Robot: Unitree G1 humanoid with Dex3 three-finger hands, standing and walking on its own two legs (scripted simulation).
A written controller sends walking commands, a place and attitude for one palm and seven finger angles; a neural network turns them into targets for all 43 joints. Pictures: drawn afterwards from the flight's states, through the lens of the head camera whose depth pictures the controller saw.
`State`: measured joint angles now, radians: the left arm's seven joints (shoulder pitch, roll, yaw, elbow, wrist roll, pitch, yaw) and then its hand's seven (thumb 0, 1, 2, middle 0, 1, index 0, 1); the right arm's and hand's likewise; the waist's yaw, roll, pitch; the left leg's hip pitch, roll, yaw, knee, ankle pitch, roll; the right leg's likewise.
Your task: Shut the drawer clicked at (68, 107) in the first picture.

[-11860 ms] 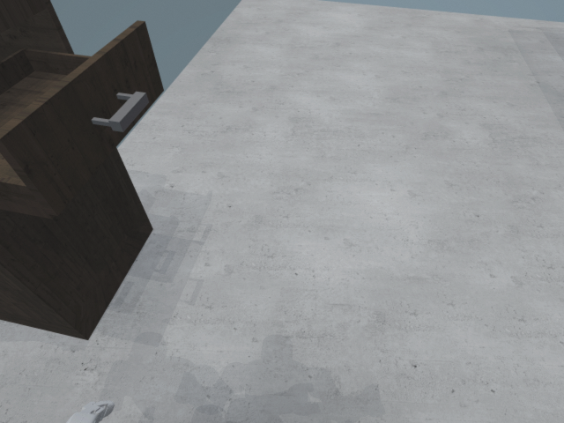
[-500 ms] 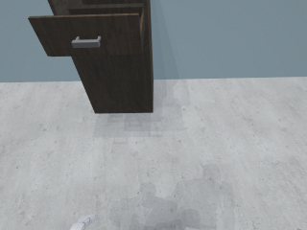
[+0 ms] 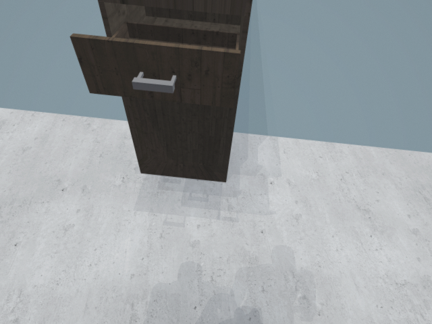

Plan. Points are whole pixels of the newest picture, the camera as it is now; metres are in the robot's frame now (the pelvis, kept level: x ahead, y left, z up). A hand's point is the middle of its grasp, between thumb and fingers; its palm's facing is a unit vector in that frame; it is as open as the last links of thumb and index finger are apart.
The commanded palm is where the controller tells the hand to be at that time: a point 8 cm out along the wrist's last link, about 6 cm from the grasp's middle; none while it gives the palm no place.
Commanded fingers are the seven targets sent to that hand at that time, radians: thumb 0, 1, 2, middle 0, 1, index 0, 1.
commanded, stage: come to a stop and stand still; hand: left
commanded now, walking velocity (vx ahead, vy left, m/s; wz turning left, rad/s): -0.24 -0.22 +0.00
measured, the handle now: (155, 81) +0.71 +0.25 +0.06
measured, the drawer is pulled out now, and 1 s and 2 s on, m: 0.26 0.26 0.26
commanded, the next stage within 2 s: look again from close up in 0.96 s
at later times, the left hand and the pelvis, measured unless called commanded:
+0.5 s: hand out of the picture +0.07 +0.13 -0.15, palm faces +0.00 -0.96 -0.28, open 7.4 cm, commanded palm none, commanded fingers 0.00 0.90 0.90 -0.20 -0.30 -0.20 -0.30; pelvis +0.00 -0.06 +0.00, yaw -1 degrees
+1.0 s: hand out of the picture -0.04 +0.14 -0.17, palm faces +0.04 -0.98 -0.19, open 7.4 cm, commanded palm none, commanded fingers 0.00 0.90 0.90 -0.20 -0.30 -0.20 -0.30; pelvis -0.02 -0.04 +0.00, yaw +0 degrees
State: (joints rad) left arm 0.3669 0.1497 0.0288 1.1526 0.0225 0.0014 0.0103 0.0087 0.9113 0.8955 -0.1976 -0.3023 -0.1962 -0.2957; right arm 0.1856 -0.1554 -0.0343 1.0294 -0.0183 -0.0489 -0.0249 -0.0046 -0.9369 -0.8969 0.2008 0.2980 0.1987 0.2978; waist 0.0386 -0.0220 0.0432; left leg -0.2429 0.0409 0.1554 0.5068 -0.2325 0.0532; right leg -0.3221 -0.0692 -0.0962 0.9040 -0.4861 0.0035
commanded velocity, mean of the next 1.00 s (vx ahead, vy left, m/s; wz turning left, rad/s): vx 0.01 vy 0.01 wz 0.00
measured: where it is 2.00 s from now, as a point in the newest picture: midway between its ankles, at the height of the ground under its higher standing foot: outside the picture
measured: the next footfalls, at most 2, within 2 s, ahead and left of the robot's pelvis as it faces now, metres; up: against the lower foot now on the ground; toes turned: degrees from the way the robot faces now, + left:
right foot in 0.36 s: +0.02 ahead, -0.14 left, +0.00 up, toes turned -5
left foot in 0.80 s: +0.00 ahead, +0.08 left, +0.00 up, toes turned +2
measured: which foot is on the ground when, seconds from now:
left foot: down 0.00-0.36, up 0.38-0.78, down 0.80-1.00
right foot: up 0.00-0.34, down 0.36-1.00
